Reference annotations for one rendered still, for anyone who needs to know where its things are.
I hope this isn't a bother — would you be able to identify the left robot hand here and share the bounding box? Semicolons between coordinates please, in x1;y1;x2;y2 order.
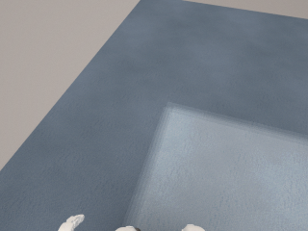
58;215;85;231

